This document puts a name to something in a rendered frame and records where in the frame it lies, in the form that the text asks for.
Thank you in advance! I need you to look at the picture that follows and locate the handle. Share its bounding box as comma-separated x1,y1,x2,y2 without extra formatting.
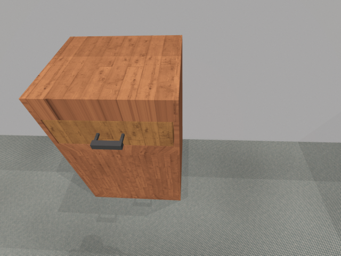
90,133,125,150

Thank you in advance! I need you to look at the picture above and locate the drawer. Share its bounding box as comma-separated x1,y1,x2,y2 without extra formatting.
42,120,174,146

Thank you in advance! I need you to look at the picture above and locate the cabinet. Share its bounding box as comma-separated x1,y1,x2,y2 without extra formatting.
19,35,182,201

